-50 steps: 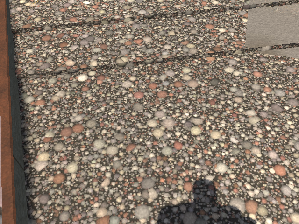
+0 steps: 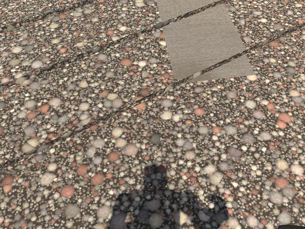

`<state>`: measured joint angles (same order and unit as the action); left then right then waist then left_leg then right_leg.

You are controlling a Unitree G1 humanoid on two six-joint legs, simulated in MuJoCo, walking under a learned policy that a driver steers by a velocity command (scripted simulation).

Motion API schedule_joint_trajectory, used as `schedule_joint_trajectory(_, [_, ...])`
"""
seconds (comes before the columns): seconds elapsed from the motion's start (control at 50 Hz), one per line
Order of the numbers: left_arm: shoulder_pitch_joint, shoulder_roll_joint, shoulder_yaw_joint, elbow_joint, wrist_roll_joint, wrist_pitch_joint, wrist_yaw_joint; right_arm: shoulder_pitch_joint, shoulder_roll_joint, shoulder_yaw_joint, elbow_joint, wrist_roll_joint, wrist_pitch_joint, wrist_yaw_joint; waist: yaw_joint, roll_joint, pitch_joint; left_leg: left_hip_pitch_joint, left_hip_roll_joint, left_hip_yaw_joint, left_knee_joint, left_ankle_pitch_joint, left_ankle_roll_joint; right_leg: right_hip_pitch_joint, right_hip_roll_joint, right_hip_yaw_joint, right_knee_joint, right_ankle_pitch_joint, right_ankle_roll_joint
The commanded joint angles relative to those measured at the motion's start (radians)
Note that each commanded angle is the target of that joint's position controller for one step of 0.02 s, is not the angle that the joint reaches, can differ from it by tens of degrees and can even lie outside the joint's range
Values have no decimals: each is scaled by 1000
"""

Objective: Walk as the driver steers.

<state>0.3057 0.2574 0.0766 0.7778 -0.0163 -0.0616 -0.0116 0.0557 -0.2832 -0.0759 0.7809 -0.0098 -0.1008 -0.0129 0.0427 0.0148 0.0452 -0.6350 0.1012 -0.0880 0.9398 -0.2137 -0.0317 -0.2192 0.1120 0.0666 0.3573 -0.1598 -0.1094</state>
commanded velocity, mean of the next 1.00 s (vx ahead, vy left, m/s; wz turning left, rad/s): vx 0.50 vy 0.00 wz -0.59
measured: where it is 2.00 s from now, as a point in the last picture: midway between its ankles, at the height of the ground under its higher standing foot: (273, 138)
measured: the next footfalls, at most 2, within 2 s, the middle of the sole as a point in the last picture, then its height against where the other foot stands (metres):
left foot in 0.24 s outside the picture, level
right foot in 0.76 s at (216, 216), level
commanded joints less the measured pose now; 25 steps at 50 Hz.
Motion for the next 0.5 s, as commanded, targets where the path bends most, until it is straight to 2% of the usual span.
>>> schedule_joint_trajectory(0.02, [-23, 179, 45, -78, -6, -13, 21, -51, -45, -5, -62, -5, 0, 1, -16, -69, -56, 62, -48, 36, -218, 203, -25, -41, -203, 181, -130, 203, -138])
schedule_joint_trajectory(0.08, [16, 180, 46, -65, -8, -6, 22, -134, -45, 1, -90, 10, -8, 15, 24, -104, -45, 138, -91, 44, -369, 326, -24, -61, -196, 201, -117, 95, -104])
schedule_joint_trajectory(0.14, [49, 166, 45, -49, -13, 3, 24, -165, -80, -5, -111, 19, -21, 26, 31, -116, -46, 137, -100, 11, -446, 273, -7, 34, -229, 285, -42, 49, -97])
schedule_joint_trajectory(0.18, [47, 167, 46, -51, -9, 11, 31, -139, -105, -13, -109, 22, -36, 34, 12, -138, -52, 168, -105, 5, -474, 188, 15, 89, -250, 344, 21, 66, -88])
schedule_joint_trajectory(0.2, [34, 165, 45, -57, -7, 14, 33, -92, -114, -18, -96, 22, -43, 34, -16, -156, -63, 228, -108, 16, -497, 163, 31, 94, -246, 359, 59, 94, -78])
schedule_joint_trajectory(0.22, [17, 144, 37, -68, -5, 15, 33, 0, -136, -30, -70, 16, -48, 30, -65, -155, -106, 361, -106, 28, -527, 169, 57, 74, -207, 342, 138, 151, -53])
schedule_joint_trajectory(0.24, [1, 94, 18, -87, 3, 11, 29, 143, -180, -46, -49, -2, -53, 24, -132, -103, -220, 601, 11, -68, -493, 146, 115, -21, -155, 280, 356, 125, -16])
schedule_joint_trajectory(0.26, [99, 39, 3, -110, -7, 4, 30, 278, -261, -65, -31, -21, -43, 18, -120, 131, -354, 953, 234, -435, -534, 3, 249, -337, -14, 139, 690, -184, 63])
schedule_joint_trajectory(0.28, [159, 87, 0, -120, -26, 0, 30, 298, -235, -61, -10, 4, -32, 27, -100, 311, -379, 1009, 340, -736, -619, -233, 318, -540, -48, 115, 879, -446, 79])
schedule_joint_trajectory(0.3, [100, 172, 20, -108, -29, 5, 30, 239, -139, -36, -34, 17, -25, 25, -119, 178, -244, 897, 301, -621, -645, -334, 278, -598, -107, 130, 955, -361, 88])
schedule_joint_trajectory(0.32, [18, 186, 25, -120, -17, 11, 29, 190, -104, -24, -44, 13, -14, 21, -121, 101, -148, 765, 252, -455, -655, -254, 234, -586, -144, 87, 955, -280, 91])
schedule_joint_trajectory(0.34, [-25, 172, 27, -133, -5, 12, 27, 150, -88, -16, -41, 5, -7, 20, -102, 65, -88, 650, 208, -350, -683, -148, 216, -557, -171, 75, 912, -222, 91])
schedule_joint_trajectory(0.36, [-39, 158, 30, -141, -3, 15, 23, 132, -70, -8, -35, -1, -7, 18, -81, 74, -57, 580, 177, -270, -706, -55, 205, -524, -200, 75, 870, -184, 88])
schedule_joint_trajectory(0.38, [-31, 137, 27, -145, -10, 20, 18, 126, -67, -5, -27, -4, -9, 17, -66, 87, -46, 533, 155, -205, -732, -2, 200, -490, -216, 65, 845, -164, 85])
schedule_joint_trajectory(0.42, [-37, 99, 18, -161, -14, 30, 14, 137, -83, -11, -10, 4, -18, 17, -61, 85, -42, 512, 151, -120, -768, 87, 217, -493, -229, 46, 803, -131, 93])
schedule_joint_trajectory(0.5, [-94, 87, 11, -195, -10, 32, 8, 152, -131, -24, 11, 6, -17, 13, -64, 50, -38, 550, 154, 19, -793, 247, 226, -537, -236, 37, 649, 29, 114])
Keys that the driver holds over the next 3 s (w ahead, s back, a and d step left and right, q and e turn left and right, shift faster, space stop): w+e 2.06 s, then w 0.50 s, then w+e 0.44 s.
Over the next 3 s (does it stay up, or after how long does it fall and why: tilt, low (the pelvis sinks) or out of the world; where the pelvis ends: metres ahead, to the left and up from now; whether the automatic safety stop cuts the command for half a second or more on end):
stays up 0.98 -1.00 0.02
